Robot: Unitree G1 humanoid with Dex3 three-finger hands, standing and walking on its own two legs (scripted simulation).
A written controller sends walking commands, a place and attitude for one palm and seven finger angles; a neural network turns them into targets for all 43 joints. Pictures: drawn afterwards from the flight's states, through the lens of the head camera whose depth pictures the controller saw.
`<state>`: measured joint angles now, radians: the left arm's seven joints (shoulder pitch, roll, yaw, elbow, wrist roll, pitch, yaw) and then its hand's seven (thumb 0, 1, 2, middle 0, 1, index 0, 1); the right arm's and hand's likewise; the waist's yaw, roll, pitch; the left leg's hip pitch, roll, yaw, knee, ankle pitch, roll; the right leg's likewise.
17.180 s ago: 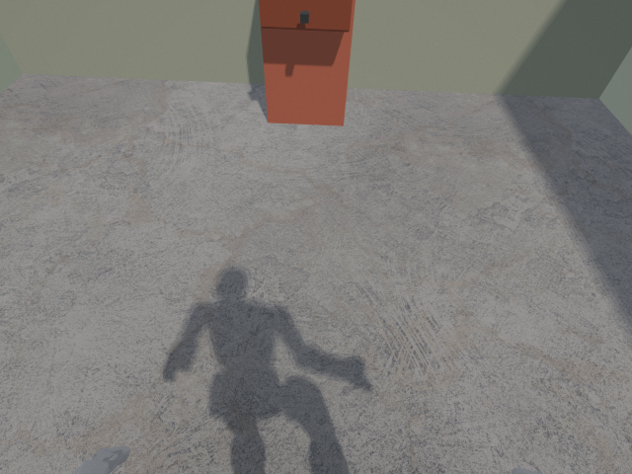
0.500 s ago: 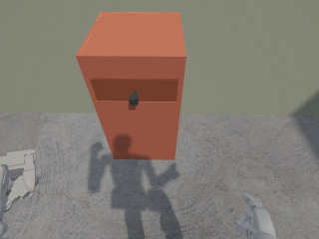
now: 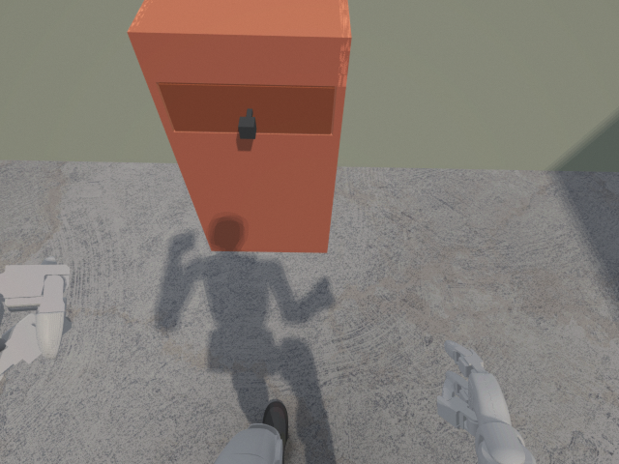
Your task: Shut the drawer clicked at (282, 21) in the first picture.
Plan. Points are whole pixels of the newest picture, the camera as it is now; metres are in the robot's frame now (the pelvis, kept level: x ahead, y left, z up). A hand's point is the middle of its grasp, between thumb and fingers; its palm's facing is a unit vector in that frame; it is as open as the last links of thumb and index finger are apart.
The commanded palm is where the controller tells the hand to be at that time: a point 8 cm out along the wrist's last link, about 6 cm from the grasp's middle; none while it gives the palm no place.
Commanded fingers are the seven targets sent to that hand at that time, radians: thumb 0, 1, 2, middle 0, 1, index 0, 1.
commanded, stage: stop stepping back and stand still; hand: left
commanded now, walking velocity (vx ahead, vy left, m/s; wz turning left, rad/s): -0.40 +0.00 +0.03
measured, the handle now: (248, 122) +0.79 +0.21 -0.11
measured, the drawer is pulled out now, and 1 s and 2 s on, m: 0.00 0.00 0.00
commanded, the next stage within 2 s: let the arm hang, fingers relaxed in 1.02 s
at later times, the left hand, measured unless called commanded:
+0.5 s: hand out of the picture +0.11 +0.25 +0.19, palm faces +0.32 -0.81 -0.49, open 3.3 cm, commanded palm +0.05 +0.31 +0.19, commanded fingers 0.00 0.90 0.90 -1.40 -1.60 -1.40 -1.60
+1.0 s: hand out of the picture +0.07 +0.29 +0.18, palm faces +0.39 -0.81 -0.44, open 3.3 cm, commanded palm +0.03 +0.33 +0.19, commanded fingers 0.00 0.90 0.90 -1.40 -1.60 -1.40 -1.60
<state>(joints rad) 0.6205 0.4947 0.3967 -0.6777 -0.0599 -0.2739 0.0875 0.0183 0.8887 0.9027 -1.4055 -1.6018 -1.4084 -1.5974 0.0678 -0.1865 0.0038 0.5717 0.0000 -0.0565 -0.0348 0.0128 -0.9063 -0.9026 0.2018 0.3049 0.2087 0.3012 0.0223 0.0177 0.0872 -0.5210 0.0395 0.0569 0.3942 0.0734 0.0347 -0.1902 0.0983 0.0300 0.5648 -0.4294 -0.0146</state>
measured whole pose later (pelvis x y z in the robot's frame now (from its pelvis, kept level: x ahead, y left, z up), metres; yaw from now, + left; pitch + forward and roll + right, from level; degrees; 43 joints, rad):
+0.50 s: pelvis -0.07 +0.02 +0.01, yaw +2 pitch +0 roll -1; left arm 0.67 0.44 0.37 -0.63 -0.03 -0.23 0.13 0.02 0.89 0.90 -1.41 -1.60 -1.41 -1.60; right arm 0.24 -0.19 0.02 0.57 -0.01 -0.11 -0.08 0.01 -0.91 -0.90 0.20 0.30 0.21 0.30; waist -0.03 -0.01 0.00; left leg -0.36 0.00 -0.01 0.47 -0.12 0.02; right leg -0.18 0.04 0.01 0.47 -0.29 -0.02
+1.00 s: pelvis -0.09 +0.05 +0.01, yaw +2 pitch +0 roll -2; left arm 0.67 0.39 0.35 -0.62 -0.04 -0.20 0.14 0.01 0.89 0.90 -1.41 -1.60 -1.41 -1.60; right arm 0.22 -0.20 0.01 0.63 0.00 -0.09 -0.07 0.01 -0.90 -0.90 0.20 0.31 0.21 0.30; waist 0.01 0.02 -0.04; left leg -0.33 -0.01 -0.03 0.55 -0.21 0.01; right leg -0.20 0.08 0.00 0.49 -0.28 -0.04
